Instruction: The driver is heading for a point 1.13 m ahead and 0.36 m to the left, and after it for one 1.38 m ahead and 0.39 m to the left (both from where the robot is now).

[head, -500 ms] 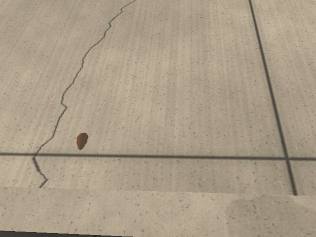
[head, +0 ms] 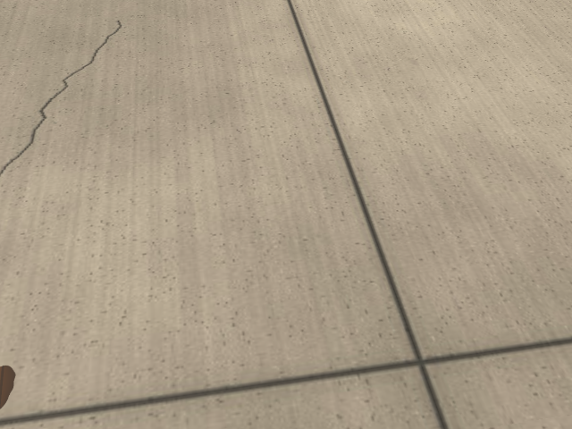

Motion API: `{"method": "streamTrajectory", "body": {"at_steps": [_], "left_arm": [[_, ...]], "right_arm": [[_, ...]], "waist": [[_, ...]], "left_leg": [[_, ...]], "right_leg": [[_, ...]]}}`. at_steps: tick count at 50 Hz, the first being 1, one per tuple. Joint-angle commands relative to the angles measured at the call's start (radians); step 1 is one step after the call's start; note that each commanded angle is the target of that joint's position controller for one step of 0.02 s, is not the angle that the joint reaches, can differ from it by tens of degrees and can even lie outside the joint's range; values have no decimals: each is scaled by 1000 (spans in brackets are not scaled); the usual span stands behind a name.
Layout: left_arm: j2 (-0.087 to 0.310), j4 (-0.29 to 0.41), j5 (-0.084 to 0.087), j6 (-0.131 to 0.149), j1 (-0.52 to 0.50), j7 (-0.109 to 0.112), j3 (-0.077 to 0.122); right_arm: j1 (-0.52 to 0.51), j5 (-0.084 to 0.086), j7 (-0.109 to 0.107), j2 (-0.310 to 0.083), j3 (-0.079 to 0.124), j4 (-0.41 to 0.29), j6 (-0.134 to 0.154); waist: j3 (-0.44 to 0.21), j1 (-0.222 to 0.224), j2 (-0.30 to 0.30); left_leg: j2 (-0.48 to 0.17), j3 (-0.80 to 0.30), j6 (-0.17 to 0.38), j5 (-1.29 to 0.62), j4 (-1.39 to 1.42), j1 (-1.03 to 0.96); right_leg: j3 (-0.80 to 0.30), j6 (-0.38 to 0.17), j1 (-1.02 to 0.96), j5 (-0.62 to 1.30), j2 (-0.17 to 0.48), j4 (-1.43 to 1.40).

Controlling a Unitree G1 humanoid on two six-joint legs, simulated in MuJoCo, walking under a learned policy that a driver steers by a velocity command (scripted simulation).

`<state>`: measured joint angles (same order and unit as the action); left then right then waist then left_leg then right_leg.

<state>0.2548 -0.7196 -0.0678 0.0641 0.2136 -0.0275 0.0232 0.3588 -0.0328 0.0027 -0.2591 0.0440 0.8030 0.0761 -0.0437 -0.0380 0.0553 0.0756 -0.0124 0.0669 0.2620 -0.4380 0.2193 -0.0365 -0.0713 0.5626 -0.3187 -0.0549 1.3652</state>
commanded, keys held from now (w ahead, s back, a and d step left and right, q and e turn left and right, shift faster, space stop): q+shift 0.74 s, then shift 0.26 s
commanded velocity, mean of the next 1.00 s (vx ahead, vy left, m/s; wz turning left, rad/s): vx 0.15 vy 0.00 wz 0.72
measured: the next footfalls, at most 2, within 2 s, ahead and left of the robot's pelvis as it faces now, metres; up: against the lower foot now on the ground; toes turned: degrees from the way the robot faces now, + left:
right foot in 0.28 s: +0.39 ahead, -0.13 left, +0.15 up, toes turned +10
left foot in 0.88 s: +0.38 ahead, +0.13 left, +0.15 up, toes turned +46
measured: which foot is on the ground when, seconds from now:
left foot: down 0.00-0.30, up 0.32-0.86, down 0.88-1.00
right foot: up 0.00-0.26, down 0.28-0.88, up 0.90-1.00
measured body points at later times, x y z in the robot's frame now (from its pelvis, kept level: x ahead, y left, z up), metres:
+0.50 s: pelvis +0.24 -0.07 +0.10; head +0.29 -0.07 +0.54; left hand +0.31 +0.22 +0.01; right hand +0.51 -0.27 +0.00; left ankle +0.18 +0.03 -0.46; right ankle +0.35 -0.13 -0.59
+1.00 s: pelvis +0.35 +0.00 +0.14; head +0.37 +0.04 +0.59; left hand +0.27 +0.31 +0.03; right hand +0.66 -0.09 +0.06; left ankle +0.35 +0.10 -0.59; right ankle +0.38 -0.14 -0.49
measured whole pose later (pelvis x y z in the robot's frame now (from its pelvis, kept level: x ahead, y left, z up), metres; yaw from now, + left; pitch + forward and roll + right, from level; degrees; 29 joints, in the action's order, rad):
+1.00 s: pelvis +0.35 +0.00 +0.14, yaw +43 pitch +2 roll -1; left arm 0.31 -0.74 0.01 -0.02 0.11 0.03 0.07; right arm 0.18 0.00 0.01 -0.29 0.07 0.59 -0.01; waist 0.07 0.00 0.02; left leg 0.02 0.08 0.09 0.18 -0.55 0.41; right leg 0.07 0.05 0.47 -0.52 0.06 1.23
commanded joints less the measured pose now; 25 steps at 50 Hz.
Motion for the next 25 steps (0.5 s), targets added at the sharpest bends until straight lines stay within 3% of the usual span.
{"method": "streamTrajectory", "body": {"at_steps": [1, 2, 3, 5, 6, 7, 8, 9, 10, 11, 12, 13, 14, 15, 16, 17, 19, 20, 21, 23, 24, 25], "left_arm": [[30, 137, -19, 0, -77, -5, -2], [26, 165, -11, -7, -116, -3, -8], [-23, 196, 3, -16, -181, 9, -23], [-37, 296, 9, -28, -331, 29, -37], [-64, 341, 13, -28, -411, 36, -49], [-70, 380, 14, -26, -462, 39, -57], [-89, 422, 5, -29, -509, 38, -73], [-96, 449, 12, -31, -532, 35, -78], [-113, 457, 22, -43, -492, 22, -91], [-120, 446, 43, -58, -438, 25, -90], [-113, 378, 57, -68, -285, 30, -75], [-58, 313, 58, -76, -78, 39, -42], [35, 275, 66, -73, 155, 54, 14], [162, 256, 28, -41, 254, 56, 55], [253, 255, 35, -53, 134, 61, 71], [157, 282, 52, -68, -22, 70, 57], [-49, 243, 49, -83, -162, 86, 9], [-98, 211, 42, -82, -175, 96, -3], [-105, 199, 37, -76, -176, 95, -4], [-72, 142, 29, -51, -119, 87, 9], [-64, 118, 23, -50, -86, 84, 15], [-167, 37, -2, 25, -66, 79, -31]], "right_arm": [[87, 18, -6, -95, 15, 3, 22], [98, 16, -10, -108, 20, 8, 21], [149, 10, -16, -119, 24, 30, 20], [187, 3, -27, -136, 27, 38, 21], [216, -6, -32, -124, 23, 50, 16], [234, -7, -39, -118, 22, 59, 10], [254, 8, -45, -103, 22, 81, -9], [270, 5, -53, -106, 22, 89, -24], [229, 19, -58, -107, 28, 60, -44], [177, 14, -56, -116, 35, 45, -59], [100, 21, -41, -158, 42, 13, -60], [86, 43, -32, -223, 67, -4, -51], [8, 72, -19, -279, 94, -30, -33], [-68, 96, -8, -200, 86, -105, -6], [-31, 66, 13, -93, 69, -187, -8], [63, 17, 19, -66, 75, -167, -21], [30, -10, -7, -16, 68, -160, -91], [18, -16, -19, 7, 61, -155, -118], [21, -16, -31, 30, 53, -160, -139], [-48, -4, -46, 8, 50, -190, -156], [-75, -7, -52, 20, 44, -220, -155], [-93, 17, 51, 21, -33, -161, -67]], "waist": [[116, 42, -102], [114, 41, -95], [86, 7, -174], [110, -21, -172], [125, -46, -191], [139, -49, -162], [129, -48, -121], [119, -58, -118], [64, -30, -83], [33, -5, -134], [-58, 62, -195], [-241, 148, -257], [-333, 296, -283], [-431, 329, -27], [-530, 202, 417], [-467, 88, 308], [-106, -6, 102], [11, -28, 94], [41, -40, 136], [55, -36, 67], [54, -54, 64], [-64, 8, 40]], "left_leg": [[-264, -366, 228, -372, 182, -118], [-255, -338, 229, -509, 170, -101], [-260, -342, 257, -644, 151, -123], [-291, -399, 250, -529, 174, -201], [-301, -423, 244, -472, 181, -242], [-297, -421, 219, -407, 197, -259], [-243, -388, 171, -391, 206, -209], [-222, -367, 162, -450, 245, -182], [-214, -317, 152, -602, 343, -33], [-186, -282, 122, -694, 360, 67], [-163, -195, 85, -979, 273, 103], [-167, -194, 48, -1367, 118, 48], [-142, -215, -3, -1485, -157, 17], [-50, -192, -66, -870, -534, 134], [117, -147, -88, 158, -974, 263], [45, -191, -69, 146, -1183, 324], [-53, -53, -65, 46, -1181, 447], [-67, -44, -67, 31, -1176, 484], [-58, -28, -64, 38, -1265, 494], [-51, -7, -45, 20, -1308, 532], [-80, -23, -48, 4, -1253, 583], [-103, -137, -36, -153, -1165, 599]], "right_leg": [[29, 60, 412, -24, 77, 198], [45, 77, 433, -21, 81, 196], [93, 84, 512, -135, 43, 416], [61, 66, 749, -253, 84, 543], [54, 51, 871, -315, 88, 640], [33, 38, 927, -336, 106, 607], [30, 29, 859, -339, 121, 448], [77, 33, 791, -301, 105, 349], [116, 25, 454, -211, 95, 92], [137, 22, 205, -137, 59, -51], [152, 5, -40, -134, 21, -104], [134, -12, -294, -54, -23, -109], [30, -28, -462, 4, 9, -293], [-299, -62, -616, -8, 260, -563], [-735, -122, -566, 322, 515, -838], [-779, -149, -446, 254, 512, -870], [-486, -101, -181, -98, 435, -818], [-358, -71, -82, -139, 393, -805], [-285, -74, -25, -120, 390, -815], [-174, -69, -28, 29, 417, -850], [-128, -39, -81, 109, 417, -857], [-122, -140, -37, -145, 342, -946]]}}
Velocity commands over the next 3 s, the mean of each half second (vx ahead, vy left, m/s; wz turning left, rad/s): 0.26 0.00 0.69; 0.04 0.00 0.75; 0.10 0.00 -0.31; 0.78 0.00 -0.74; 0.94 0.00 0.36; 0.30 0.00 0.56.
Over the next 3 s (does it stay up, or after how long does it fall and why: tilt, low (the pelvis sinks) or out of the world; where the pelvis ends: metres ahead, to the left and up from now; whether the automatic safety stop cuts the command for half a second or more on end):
stays up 1.36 0.26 0.15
